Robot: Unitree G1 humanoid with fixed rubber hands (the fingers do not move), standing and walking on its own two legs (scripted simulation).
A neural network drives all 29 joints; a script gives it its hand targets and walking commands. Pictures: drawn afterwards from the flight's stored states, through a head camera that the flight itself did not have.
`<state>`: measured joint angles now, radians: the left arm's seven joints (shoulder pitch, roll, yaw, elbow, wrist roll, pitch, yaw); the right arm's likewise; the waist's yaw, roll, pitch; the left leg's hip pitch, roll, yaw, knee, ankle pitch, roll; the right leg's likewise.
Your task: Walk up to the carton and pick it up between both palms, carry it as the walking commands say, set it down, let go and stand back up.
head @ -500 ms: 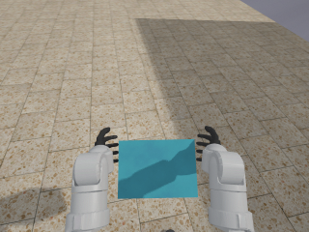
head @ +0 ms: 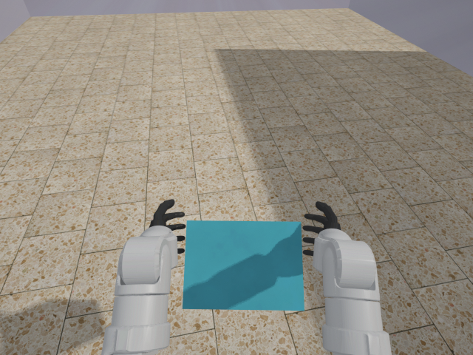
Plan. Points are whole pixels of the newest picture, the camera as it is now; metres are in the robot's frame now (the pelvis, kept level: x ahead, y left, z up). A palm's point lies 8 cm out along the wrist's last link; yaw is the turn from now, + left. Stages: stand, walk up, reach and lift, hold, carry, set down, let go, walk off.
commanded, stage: carry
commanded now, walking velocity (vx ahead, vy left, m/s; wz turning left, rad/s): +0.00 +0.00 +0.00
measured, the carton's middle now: (242, 259) +0.33 -0.01 -0.05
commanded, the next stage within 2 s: hold in 1.70 s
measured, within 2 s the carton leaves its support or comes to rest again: neither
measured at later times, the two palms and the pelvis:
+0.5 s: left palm (155, 238) +0.31 +0.15 +0.06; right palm (318, 239) +0.31 -0.14 +0.05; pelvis +0.04 +0.00 +0.00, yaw +0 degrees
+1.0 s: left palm (155, 245) +0.30 +0.14 +0.05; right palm (321, 241) +0.31 -0.15 +0.05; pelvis +0.03 -0.01 +0.00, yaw +2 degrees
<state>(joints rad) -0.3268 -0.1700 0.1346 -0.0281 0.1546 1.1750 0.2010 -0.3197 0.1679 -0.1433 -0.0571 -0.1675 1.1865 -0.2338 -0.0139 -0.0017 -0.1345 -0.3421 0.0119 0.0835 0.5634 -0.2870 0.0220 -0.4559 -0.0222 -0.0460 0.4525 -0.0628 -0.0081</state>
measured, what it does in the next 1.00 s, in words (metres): stands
